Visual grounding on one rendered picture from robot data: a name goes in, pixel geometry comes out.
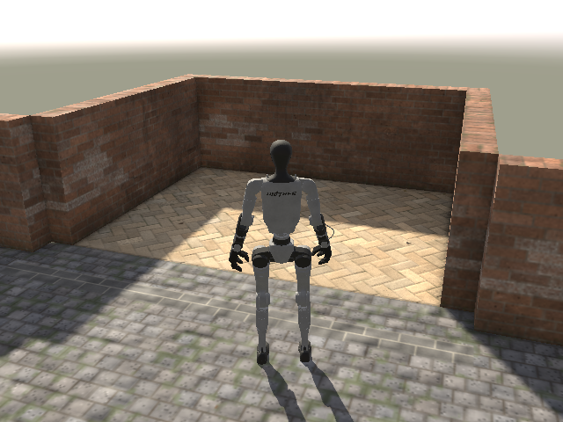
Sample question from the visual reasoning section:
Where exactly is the right robot hand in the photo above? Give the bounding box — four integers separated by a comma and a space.
311, 245, 332, 265

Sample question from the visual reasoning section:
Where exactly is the left robot upper arm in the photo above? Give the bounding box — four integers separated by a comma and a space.
240, 178, 263, 226

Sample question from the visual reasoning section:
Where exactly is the robot left thigh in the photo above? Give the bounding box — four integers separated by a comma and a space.
252, 245, 270, 308

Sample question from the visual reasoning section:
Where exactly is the left robot hand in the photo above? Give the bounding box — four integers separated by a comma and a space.
229, 249, 249, 272

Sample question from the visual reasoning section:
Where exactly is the right robot upper arm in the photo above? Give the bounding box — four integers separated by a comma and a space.
300, 178, 323, 227

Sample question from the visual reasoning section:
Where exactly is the robot right thigh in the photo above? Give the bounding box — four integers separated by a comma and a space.
294, 245, 311, 307

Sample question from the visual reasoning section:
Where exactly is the robot thigh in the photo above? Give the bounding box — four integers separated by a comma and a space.
252, 245, 270, 308
294, 245, 311, 307

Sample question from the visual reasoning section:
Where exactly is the robot left forearm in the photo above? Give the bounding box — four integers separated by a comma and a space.
231, 213, 249, 252

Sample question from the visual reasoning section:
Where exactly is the robot right forearm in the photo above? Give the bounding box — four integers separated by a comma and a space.
313, 213, 330, 248

